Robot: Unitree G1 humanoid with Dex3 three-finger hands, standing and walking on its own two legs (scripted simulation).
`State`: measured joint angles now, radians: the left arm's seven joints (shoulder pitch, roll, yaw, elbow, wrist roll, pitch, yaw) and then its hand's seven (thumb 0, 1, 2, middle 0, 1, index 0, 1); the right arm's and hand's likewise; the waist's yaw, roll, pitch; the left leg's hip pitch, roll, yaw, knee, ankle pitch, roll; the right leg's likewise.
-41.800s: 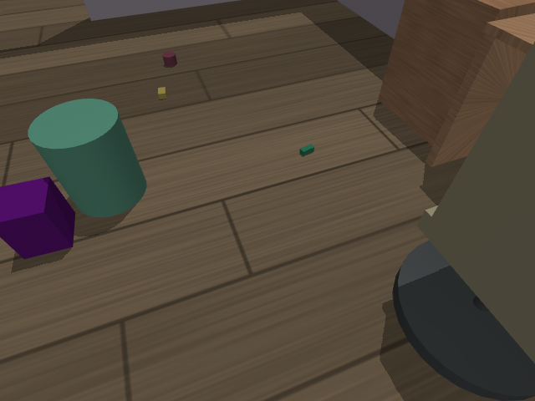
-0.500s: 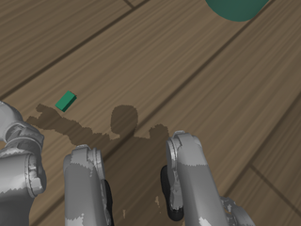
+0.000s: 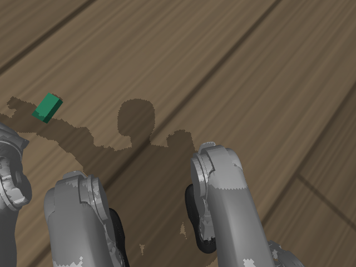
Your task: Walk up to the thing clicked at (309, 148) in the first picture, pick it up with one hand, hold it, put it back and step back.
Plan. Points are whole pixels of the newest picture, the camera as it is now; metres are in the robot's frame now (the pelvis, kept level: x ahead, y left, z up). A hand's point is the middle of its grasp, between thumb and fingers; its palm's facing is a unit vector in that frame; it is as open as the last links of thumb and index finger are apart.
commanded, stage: rise first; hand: left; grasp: from above
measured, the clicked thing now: (47, 108) +0.52 +0.28 -0.31
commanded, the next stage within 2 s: none
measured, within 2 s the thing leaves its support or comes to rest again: neither
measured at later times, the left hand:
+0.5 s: hand (5, 123) +0.46 +0.33 -0.19, palm faces -0.21 -0.37 -0.91, open 13.6 cm
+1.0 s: hand (8, 117) +0.47 +0.32 -0.20, palm faces -0.21 -0.36 -0.91, open 13.2 cm
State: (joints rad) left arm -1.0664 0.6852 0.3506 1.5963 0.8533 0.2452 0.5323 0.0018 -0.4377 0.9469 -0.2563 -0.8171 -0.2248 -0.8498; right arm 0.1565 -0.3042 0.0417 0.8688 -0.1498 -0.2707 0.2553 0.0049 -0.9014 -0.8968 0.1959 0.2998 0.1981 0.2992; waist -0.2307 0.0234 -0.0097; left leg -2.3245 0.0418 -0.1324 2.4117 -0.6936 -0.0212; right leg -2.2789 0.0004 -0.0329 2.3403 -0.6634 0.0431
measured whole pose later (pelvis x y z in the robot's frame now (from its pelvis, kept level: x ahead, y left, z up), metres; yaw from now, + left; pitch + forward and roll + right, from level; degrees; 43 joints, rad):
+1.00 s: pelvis +0.00 +0.01 -0.01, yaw -5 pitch +32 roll -10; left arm -1.21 0.88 0.35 1.72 0.86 0.28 0.61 0.00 -0.38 0.86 -0.33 -0.75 -0.30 -0.78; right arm 0.17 -0.34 0.16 0.82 -0.18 -0.33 0.33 0.00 -0.92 -0.90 0.19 0.30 0.20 0.30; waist -0.34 -0.04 0.09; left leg -2.36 0.05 -0.20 2.48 -0.70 -0.01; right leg -2.27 0.02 -0.09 2.34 -0.64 0.06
